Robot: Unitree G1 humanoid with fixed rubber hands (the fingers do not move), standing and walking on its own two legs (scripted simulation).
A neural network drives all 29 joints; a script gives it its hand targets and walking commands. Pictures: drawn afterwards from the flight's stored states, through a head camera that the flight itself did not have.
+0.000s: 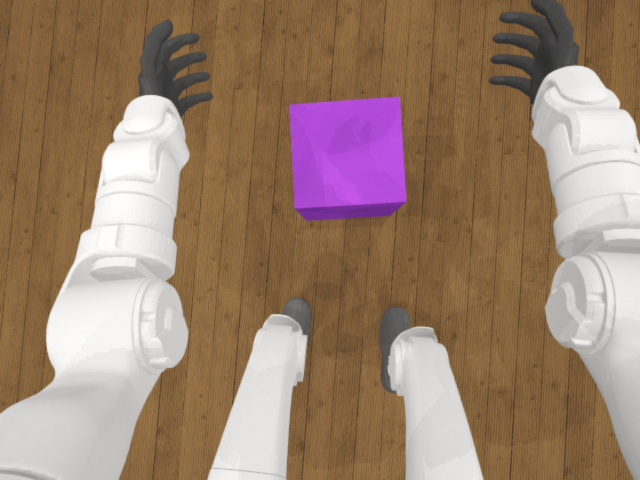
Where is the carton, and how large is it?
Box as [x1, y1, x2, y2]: [289, 97, 406, 220]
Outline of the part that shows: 399,97 289,105 294,206 295,209 306,220 389,215 406,201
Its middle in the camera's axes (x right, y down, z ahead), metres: +0.05 -0.16 +0.86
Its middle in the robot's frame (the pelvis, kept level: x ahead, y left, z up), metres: +0.54 +0.03 -0.53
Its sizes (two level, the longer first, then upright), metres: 0.210 0.200 0.250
